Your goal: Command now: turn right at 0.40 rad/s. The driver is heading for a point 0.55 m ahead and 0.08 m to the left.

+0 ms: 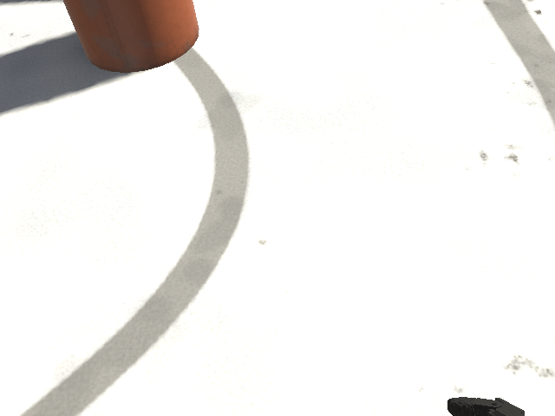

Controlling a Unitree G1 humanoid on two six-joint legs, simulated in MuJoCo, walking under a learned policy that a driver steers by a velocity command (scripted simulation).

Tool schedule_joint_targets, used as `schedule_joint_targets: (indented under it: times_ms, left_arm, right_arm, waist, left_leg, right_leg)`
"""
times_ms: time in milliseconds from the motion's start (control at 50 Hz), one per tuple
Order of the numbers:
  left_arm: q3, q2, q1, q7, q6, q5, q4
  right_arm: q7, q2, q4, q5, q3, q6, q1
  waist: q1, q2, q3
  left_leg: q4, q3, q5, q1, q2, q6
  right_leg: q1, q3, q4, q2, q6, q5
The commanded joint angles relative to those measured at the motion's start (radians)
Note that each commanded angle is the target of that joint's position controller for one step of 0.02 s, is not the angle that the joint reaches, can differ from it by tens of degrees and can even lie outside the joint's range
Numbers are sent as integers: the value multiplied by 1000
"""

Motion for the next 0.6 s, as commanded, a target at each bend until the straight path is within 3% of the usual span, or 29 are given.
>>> schedule_joint_targets:
  times_ms: [20, 60, 80, 140, 160, 180, 200, 220, 260, 280, 300, 320, 340, 360, 380, 440, 520, 560, 600]
  left_arm:
    - [23, 83, -27, 18, 6, 14, -88]
    - [19, 86, -17, 32, 14, 15, -97]
    - [12, 106, -35, 41, 41, 11, -123]
    - [28, 144, -20, 57, 58, 9, -133]
    - [31, 139, -72, 39, 36, 13, -163]
    - [31, 140, -72, 22, 22, 4, -148]
    - [33, 139, -81, 0, -2, 10, -143]
    - [28, 130, -111, -7, -6, 0, -135]
    - [15, 94, -127, -21, -3, -15, -113]
    - [16, 89, -117, -27, -10, -38, -95]
    - [7, 47, -88, -37, -27, -29, -73]
    - [-8, -11, -65, -42, -38, -8, -67]
    - [7, 26, -64, -31, -32, -18, -76]
    - [20, 73, -95, -20, -23, -20, -71]
    - [22, 73, -133, -19, -19, -24, -66]
    - [18, 32, -98, -32, -19, -12, 0]
    - [31, 70, -71, -38, -39, -1, 45]
    - [36, 80, -73, -38, -48, -2, 55]
    - [38, 86, -85, -40, -58, 1, 68]
  right_arm:
    - [-24, -52, -82, 10, -13, -2, -13]
    - [-26, -53, -91, 18, -12, 5, -25]
    - [-36, -3, -131, 38, 13, 18, -90]
    - [-35, -3, -141, 35, 19, 9, -146]
    - [-25, -38, -110, 30, 5, 1, -110]
    - [-10, -32, -97, 12, 7, -8, -85]
    - [-8, -50, -67, -2, -7, -9, -37]
    - [-5, -67, -66, -10, -15, -11, -13]
    - [2, -38, -45, -3, -15, -21, 22]
    - [4, -47, -22, -14, -34, -22, 68]
    - [3, -85, -12, -31, -47, -25, 110]
    - [7, -145, -20, -48, -54, -31, 162]
    - [2, -97, -11, -55, -43, -26, 138]
    - [4, -33, -30, -47, -22, -31, 80]
    - [3, -23, -19, -46, -18, -29, 58]
    - [3, -65, 11, -42, -25, -25, 46]
    - [13, -93, 34, -29, -32, -33, 65]
    - [16, -75, 40, -26, -27, -35, 67]
    - [17, -81, 55, -22, -29, -40, 91]
  waist:
    - [3, -195, -65]
    - [12, -199, -71]
    - [20, -260, -46]
    - [60, -238, -53]
    - [71, -222, -71]
    - [68, -220, -82]
    - [60, -215, -81]
    - [39, -200, -68]
    - [3, -186, -55]
    - [-36, -170, -30]
    - [-44, -145, -68]
    - [-35, 43, -118]
    - [4, 242, -130]
    - [-4, 198, -74]
    - [-13, 169, -39]
    - [2, 97, -30]
    - [3, 63, 0]
    - [-1, 14, 6]
    - [-12, -33, -16]
  left_leg:
    - [-122, 0, -11, -90, 20, -61]
    - [-154, -7, -13, -115, 12, -95]
    - [-345, 26, -215, -145, 9, -107]
    - [-575, 41, -285, -80, 31, -113]
    - [-642, 61, -262, 11, 43, -89]
    - [-698, 98, -263, 100, 26, -72]
    - [-689, 73, -200, 193, 39, -54]
    - [-751, 58, -202, 254, 38, -38]
    - [-1034, 90, -145, 393, 29, -12]
    - [-1196, 107, -17, 530, 23, 7]
    - [-1232, 25, 81, 696, 72, 30]
    - [-1292, -189, 253, 842, 257, 93]
    - [-1391, -393, 103, 716, 361, 242]
    - [-1418, -384, -53, 657, 330, 263]
    - [-1427, -330, -141, 628, 281, 232]
    - [-1441, -208, -261, 578, 198, 164]
    - [-1473, -142, -350, 491, 158, 139]
    - [-1458, -114, -278, 527, 140, 135]
    - [-1410, -85, -104, 595, 126, 137]
  right_leg:
    - [163, 330, -316, -159, -140, 161]
    - [198, 377, -313, -182, -160, 178]
    - [266, 394, -420, -207, -168, 210]
    - [304, 460, -436, -239, -170, 178]
    - [276, 440, -478, -250, -166, 219]
    - [230, 416, -492, -230, -163, 192]
    - [185, 431, -503, -253, -165, 213]
    - [157, 414, -487, -252, -158, 286]
    - [178, 328, -454, -219, -129, 396]
    - [137, 298, -458, -203, -100, 400]
    - [77, 239, -389, -157, -50, 302]
    - [-36, 126, -177, -49, 32, -35]
    - [-38, 82, -194, -74, 96, -166]
    - [-9, 68, -186, -137, 129, -111]
    - [2, 43, -225, -145, 134, -40]
    - [124, -2, -366, -153, 123, 89]
    - [235, -39, -465, -153, 92, 209]
    - [216, -35, -486, -164, 86, 224]
    - [211, -29, -510, -172, 85, 271]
